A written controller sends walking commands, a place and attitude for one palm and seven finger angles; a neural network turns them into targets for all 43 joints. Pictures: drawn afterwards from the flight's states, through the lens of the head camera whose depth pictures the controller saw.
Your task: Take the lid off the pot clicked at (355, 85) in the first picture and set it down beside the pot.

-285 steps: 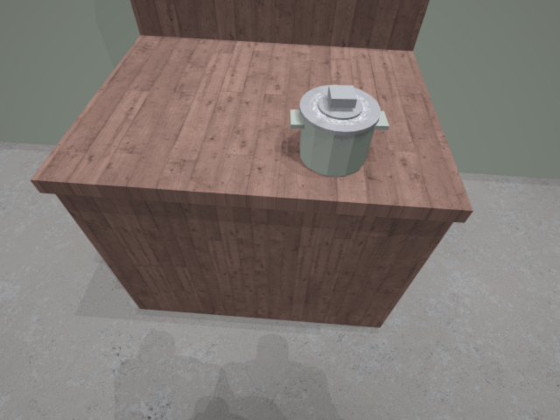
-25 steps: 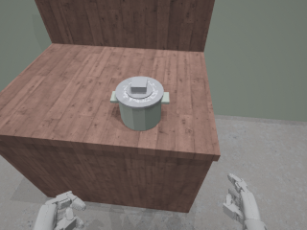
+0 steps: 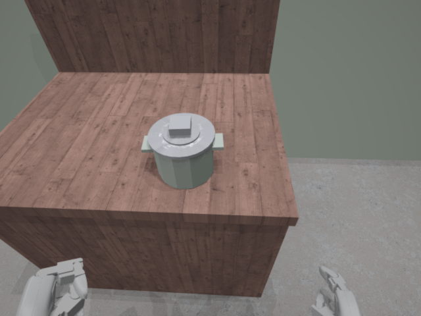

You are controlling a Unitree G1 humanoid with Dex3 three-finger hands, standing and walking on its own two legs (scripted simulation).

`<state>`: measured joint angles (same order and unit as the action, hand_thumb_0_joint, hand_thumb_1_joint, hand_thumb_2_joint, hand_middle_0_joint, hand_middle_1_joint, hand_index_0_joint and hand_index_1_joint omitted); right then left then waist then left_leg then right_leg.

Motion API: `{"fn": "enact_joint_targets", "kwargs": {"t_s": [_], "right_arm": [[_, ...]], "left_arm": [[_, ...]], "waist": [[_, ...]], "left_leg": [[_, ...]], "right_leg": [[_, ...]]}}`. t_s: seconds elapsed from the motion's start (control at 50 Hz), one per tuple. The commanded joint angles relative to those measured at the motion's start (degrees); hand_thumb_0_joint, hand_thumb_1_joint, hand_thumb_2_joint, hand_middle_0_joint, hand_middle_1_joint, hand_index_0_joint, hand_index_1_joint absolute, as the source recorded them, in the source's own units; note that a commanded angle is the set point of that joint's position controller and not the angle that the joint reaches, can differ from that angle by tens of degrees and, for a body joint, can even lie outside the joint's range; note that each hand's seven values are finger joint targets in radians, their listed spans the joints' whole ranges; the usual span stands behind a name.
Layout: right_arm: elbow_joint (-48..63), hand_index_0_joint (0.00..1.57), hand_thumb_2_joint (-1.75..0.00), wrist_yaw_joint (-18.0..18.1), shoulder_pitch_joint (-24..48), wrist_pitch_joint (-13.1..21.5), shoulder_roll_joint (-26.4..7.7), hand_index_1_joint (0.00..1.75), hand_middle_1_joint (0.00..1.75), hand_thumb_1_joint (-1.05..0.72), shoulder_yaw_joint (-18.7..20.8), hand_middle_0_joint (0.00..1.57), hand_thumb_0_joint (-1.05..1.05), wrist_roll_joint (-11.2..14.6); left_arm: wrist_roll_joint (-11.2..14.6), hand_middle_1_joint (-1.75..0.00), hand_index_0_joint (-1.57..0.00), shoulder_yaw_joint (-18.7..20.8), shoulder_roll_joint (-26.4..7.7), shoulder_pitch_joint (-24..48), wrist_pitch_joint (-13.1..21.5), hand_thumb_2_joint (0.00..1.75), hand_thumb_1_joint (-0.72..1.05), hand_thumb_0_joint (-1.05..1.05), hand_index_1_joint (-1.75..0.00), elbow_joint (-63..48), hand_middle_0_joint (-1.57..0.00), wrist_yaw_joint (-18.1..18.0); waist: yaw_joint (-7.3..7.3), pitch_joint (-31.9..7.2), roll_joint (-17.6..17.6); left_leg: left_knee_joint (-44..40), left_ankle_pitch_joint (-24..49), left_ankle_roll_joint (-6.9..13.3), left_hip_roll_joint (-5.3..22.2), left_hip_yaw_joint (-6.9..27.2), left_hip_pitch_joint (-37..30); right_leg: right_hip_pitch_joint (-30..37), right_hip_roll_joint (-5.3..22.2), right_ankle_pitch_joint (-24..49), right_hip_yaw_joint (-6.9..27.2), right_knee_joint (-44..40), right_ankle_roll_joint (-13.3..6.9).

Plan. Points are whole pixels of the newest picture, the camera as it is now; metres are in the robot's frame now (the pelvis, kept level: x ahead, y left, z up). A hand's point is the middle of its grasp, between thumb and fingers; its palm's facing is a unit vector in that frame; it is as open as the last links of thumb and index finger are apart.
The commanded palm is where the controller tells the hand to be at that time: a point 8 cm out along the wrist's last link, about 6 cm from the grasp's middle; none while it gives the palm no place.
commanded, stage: raise the hand higher, near the body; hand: left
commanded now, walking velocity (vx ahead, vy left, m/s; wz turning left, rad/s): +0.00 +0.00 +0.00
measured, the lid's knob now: (180, 125) +0.50 +0.13 +0.10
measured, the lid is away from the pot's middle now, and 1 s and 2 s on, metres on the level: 0.00 0.00 0.00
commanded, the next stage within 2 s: reach forward and open the fingers in 0.44 s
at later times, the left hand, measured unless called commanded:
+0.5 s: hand (68, 261) +0.17 +0.24 +0.10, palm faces +0.32 -0.85 -0.41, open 3.1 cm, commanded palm +0.12 +0.28 +0.12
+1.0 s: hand (58, 246) +0.19 +0.26 +0.10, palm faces -0.20 -0.07 -0.98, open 3.8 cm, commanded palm +0.17 +0.27 +0.17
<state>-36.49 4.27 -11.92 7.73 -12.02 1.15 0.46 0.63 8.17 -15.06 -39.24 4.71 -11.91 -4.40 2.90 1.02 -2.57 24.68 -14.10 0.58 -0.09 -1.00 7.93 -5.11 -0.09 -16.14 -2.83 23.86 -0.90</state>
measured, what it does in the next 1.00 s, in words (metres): stands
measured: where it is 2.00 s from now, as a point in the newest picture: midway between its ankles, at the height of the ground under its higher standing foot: outside the picture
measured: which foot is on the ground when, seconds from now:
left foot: down 0.00-1.00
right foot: down 0.00-1.00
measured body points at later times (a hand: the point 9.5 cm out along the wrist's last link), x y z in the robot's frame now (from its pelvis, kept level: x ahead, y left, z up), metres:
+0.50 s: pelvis +0.00 +0.01 +0.00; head +0.00 -0.02 +0.45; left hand +0.14 +0.28 +0.12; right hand +0.20 -0.19 -0.08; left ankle -0.01 +0.11 -0.74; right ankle -0.03 -0.10 -0.74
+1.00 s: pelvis -0.01 +0.00 +0.00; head -0.01 -0.06 +0.44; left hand +0.19 +0.26 +0.16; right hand +0.21 -0.22 -0.10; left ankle -0.01 +0.11 -0.74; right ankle -0.03 -0.10 -0.74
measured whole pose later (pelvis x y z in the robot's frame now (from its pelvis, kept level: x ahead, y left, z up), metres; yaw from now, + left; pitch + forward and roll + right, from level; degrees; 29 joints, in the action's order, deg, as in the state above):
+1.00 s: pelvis -0.01 +0.00 +0.00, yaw +1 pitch +0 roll +0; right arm -32.8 1.6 -5.9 -5.2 -16.9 -0.1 2.3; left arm -42.1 3.6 -36.7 -19.1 -4.9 -17.7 11.2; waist 4.0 -1.3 -8.7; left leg 26.0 -12.9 1.1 -1.0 0.0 12.8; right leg -10.0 0.8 -16.0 -3.9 26.3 -0.6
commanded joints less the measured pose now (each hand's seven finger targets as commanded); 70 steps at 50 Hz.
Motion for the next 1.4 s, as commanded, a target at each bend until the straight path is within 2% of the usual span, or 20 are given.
{"fn": "enact_joint_targets", "kwargs": {"t_s": [0.0, 0.08, 0.18, 0.24, 0.32, 0.44, 0.52, 0.54, 0.58, 0.62, 0.7, 0.74, 0.8, 0.9, 0.92, 0.98, 1.1, 1.2, 1.28, 1.38], "right_arm": [[10.96, 0.20, -0.90, 0.17, 8.02, 3.82, -5.22, 0.30, 0.30, -0.90, 0.97, 0.20, 0.00, 0.13], [10.99, 0.20, -0.90, -0.04, 7.60, 3.67, -4.90, 0.30, 0.30, -0.90, 0.89, 0.20, 0.00, -0.02], [11.41, 0.20, -0.90, -0.45, 7.99, 2.59, -5.23, 0.30, 0.30, -0.90, 0.85, 0.20, 0.00, 0.01], [12.08, 0.20, -0.90, -0.44, 7.59, 2.61, -5.18, 0.30, 0.30, -0.90, 0.45, 0.20, 0.00, -0.16], [11.91, 0.20, -0.90, -0.58, 7.73, 2.03, -4.80, 0.30, 0.30, -0.90, 0.11, 0.20, 0.00, -0.15], [12.09, 0.20, -0.90, -0.64, 7.86, 2.04, -5.21, 0.30, 0.30, -0.90, -0.15, 0.20, 0.00, -0.20], [11.70, 0.20, -0.90, -0.54, 8.23, 1.64, -5.20, 0.30, 0.30, -0.90, -0.13, 0.20, 0.00, -0.06], [12.40, 0.20, -0.90, -1.45, 9.27, -1.64, -9.66, 0.30, 0.30, -0.90, -0.83, 0.20, 0.00, -1.01], [15.29, 0.20, -0.90, -2.48, 10.84, -3.92, -7.63, 0.30, 0.30, -0.90, -0.65, 0.20, 0.00, -0.26], [14.01, 0.20, -0.90, -3.17, 10.18, -6.57, -8.21, 0.30, 0.30, -0.90, 0.13, 0.20, 0.00, -0.35], [16.08, 0.20, -0.90, -3.80, 14.63, -11.04, -8.93, 0.30, 0.30, -0.90, -0.32, 0.20, 0.00, 0.49], [15.06, 0.20, -0.90, -3.68, 14.48, -11.53, -9.02, 0.30, 0.30, -0.90, -0.03, 0.20, 0.00, 0.99], [15.08, 0.20, -0.90, -3.71, 14.96, -11.14, -8.90, 0.30, 0.30, -0.90, 0.28, 0.20, 0.00, 2.04], [14.45, 0.20, -0.90, -2.67, 14.87, -9.94, -9.20, 0.30, 0.30, -0.90, 0.05, 0.20, 0.00, 2.29], [13.22, 0.20, -0.90, -2.39, 14.27, -9.91, -9.76, 0.30, 0.30, -0.90, 0.07, 0.20, 0.00, 2.06], [13.82, 0.20, -0.90, -2.30, 15.78, -8.84, -9.28, 0.30, 0.30, -0.90, -0.45, 0.20, 0.00, 1.94], [13.89, 0.20, -0.90, -3.95, 13.03, -9.29, -9.08, 0.30, 0.30, -0.90, 0.22, 0.20, 0.00, 2.21], [14.18, 0.20, -0.90, -4.00, 14.66, -8.62, -9.36, 0.30, 0.30, -0.90, 0.05, 0.20, 0.00, 2.12], [13.33, 0.20, -0.90, -3.79, 14.52, -8.19, -9.70, 0.30, 0.30, -0.90, 0.13, 0.20, 0.00, 2.23], [14.34, 0.20, -0.90, -4.92, 15.08, -8.61, -9.86, 0.30, 0.30, -0.90, 0.25, 0.20, 0.00, 3.13]], "left_arm": [[0.30, -1.50, -1.30, 5.76, -8.61, 2.27, 3.86, 0.90, 0.90, 0.00, -1.50, -15.66, -1.30, -0.75], [0.39, -1.50, -1.30, 7.41, -9.28, -0.54, 3.45, 0.90, 0.90, 0.00, -1.50, -17.19, -1.30, -1.17], [0.59, -1.50, -1.30, 6.83, -8.41, 1.68, 3.19, 0.90, 0.90, 0.00, -1.50, -16.36, -1.30, -0.63], [0.65, -1.50, -1.30, 7.85, -9.75, 3.35, 3.72, 0.90, 0.90, 0.00, -1.50, -20.73, -1.30, -0.90], [0.98, -1.50, -1.30, 8.40, -9.58, 4.06, 3.38, 0.90, 0.90, 0.00, -1.50, -19.56, -1.30, -1.05], [1.28, -1.50, -1.30, 9.12, -10.42, 6.84, 4.03, 0.90, 0.90, 0.00, -1.50, -22.96, -1.30, -1.37], [1.58, -1.50, -1.30, 10.94, -11.36, 7.15, 4.19, 0.90, 0.90, 0.00, -1.50, -21.53, -1.30, -1.66], [-23.47, -1.48, -1.28, 5.86, -22.07, 11.53, -0.41, 0.90, 0.88, 0.00, -1.48, -25.42, -1.28, -3.26], [-24.25, -1.44, -1.24, 4.68, -17.43, 13.59, -4.66, 0.91, 0.82, 0.00, -1.44, -30.62, -1.24, -4.99], [-34.81, -1.36, -1.22, 7.33, -22.04, 6.40, -8.34, 0.93, 0.77, 0.00, -1.36, -23.68, -1.22, -5.24], [-44.55, -1.18, -1.20, 6.74, -27.71, 14.39, -12.50, 1.01, 0.64, 0.00, -1.18, -25.38, -1.20, -2.45], [-46.61, -1.11, -1.18, 6.14, -29.19, 16.12, -12.90, 1.05, 0.57, 0.00, -1.11, -21.52, -1.18, 0.03], [-45.61, -1.00, -1.14, 4.31, -29.55, 16.43, -12.78, 1.11, 0.48, 0.00, -1.00, -19.04, -1.14, 5.38], [-42.50, -0.83, -1.09, 4.19, -33.40, 27.30, -10.24, 1.20, 0.32, 0.00, -0.83, -16.57, -1.09, 13.24], [-43.06, -0.79, -1.08, 7.77, -38.34, 30.22, -9.38, 1.21, 0.29, 0.00, -0.79, -15.38, -1.08, 14.14], [-43.91, -0.68, -1.04, 11.78, -42.74, 34.72, -7.06, 1.24, 0.21, 0.00, -0.68, -16.24, -1.04, 15.95], [-40.76, -0.47, -0.97, 6.09, -33.56, 33.39, -5.93, 1.29, 0.04, 0.00, -0.47, -9.49, -0.97, 17.58], [-42.64, -0.29, -0.91, 6.51, -38.04, 44.86, -5.91, 1.35, -0.11, 0.00, -0.29, -13.99, -0.91, 17.58], [-43.91, -0.15, -0.86, 12.39, -43.91, 48.85, -5.81, 1.40, -0.22, 0.00, -0.15, -10.78, -0.86, 16.76], [-41.33, -0.08, -0.84, 3.71, -33.44, 49.39, -8.29, 1.43, -0.28, 0.00, -0.08, -5.39, -0.84, 18.19]], "waist": [[0.10, -1.82, -0.91], [0.85, -3.95, -2.36], [0.34, -1.29, 1.77], [0.65, -4.24, -1.28], [0.49, -3.01, 1.53], [0.63, -4.18, -1.64], [0.81, -3.36, 1.73], [0.46, -2.44, -2.60], [0.56, -2.96, -6.71], [2.75, -5.66, -4.66], [2.07, -11.25, -1.97], [1.86, -11.89, -0.75], [1.15, -13.24, 1.00], [-0.51, -8.22, 2.48], [-0.07, -8.47, 2.40], [0.97, -9.68, -1.09], [0.40, -7.97, -0.53], [0.59, -12.63, -1.48], [1.28, -13.07, -2.85], [0.20, -8.69, -2.29]], "left_leg": [[-1.96, 12.63, 1.55, 0.36, -0.02, -4.83], [-1.64, 17.18, 1.29, 0.65, 0.47, -6.11], [-1.88, 17.07, 1.25, 0.95, 0.69, -5.04], [-1.99, 18.84, 1.10, 1.03, 0.88, -6.41], [-2.24, 17.20, 1.00, 1.23, 1.19, -5.77], [-2.41, 16.63, 0.91, 1.14, 1.28, -6.35], [-2.70, 15.27, 0.90, 1.29, 1.39, -5.76], [-0.78, 16.15, 1.23, 0.27, -0.12, 1.21], [-0.68, 17.24, 0.59, 0.61, -0.02, 2.29], [-0.49, 15.46, 0.43, 0.84, -0.06, 3.19], [0.56, 13.21, 0.90, 0.03, -0.31, 3.28], [0.47, 12.95, 1.42, 0.05, 0.58, 2.11], [0.89, 15.29, 2.14, -0.59, 0.89, 1.16], [0.27, 14.76, 3.11, -1.51, 1.11, 0.90], [-0.20, 14.38, 3.10, -1.51, 1.39, 0.52], [0.05, 16.17, 3.09, -1.96, 1.67, -1.19], [-1.28, 14.69, 2.33, -2.17, 1.18, -1.06], [-2.16, 12.50, 2.43, -2.33, 1.68, -2.28], [-2.10, 12.66, 2.32, -2.18, 2.57, -2.44], [-2.89, 10.20, 1.75, -2.14, 2.77, -1.32]], "right_leg": [[-5.39, 1.01, 11.72, -0.06, -5.11, 0.52], [-3.69, 0.77, 15.18, -0.40, -4.00, 0.31], [-4.65, 0.50, 15.29, -0.80, -3.99, 0.50], [-3.21, 0.84, 16.22, -0.50, -3.58, 0.43], [-3.74, 0.72, 14.91, -0.70, -3.98, 0.43], [-3.06, 0.92, 14.31, -0.34, -4.28, 0.35], [-3.14, 0.72, 13.15, -0.43, -4.74, 0.32], [-8.92, -0.32, 13.28, 0.46, -1.04, 0.22], [-8.16, -0.14, 11.82, -1.22, 0.03, -0.89], [-7.05, -0.81, 9.42, 0.22, 0.66, -1.55], [-5.54, -0.42, 9.79, 2.08, 1.08, -1.26], [-5.31, 0.17, 10.34, 2.11, 0.21, -0.54], [-3.40, 0.57, 14.99, 1.84, 0.18, 0.38], [-5.23, 0.87, 17.08, 1.11, -1.75, 1.58], [-5.53, 0.99, 16.39, 1.34, -2.65, 1.70], [-4.18, 0.56, 17.79, 1.91, -3.08, 1.08], [-4.68, 0.29, 14.94, -0.25, -4.15, 1.12], [-2.90, 0.41, 11.73, 0.40, -3.99, 0.97], [-2.63, -0.09, 11.25, 0.88, -3.68, 0.20], [-6.12, -0.40, 8.80, -0.46, -3.51, 0.10]]}}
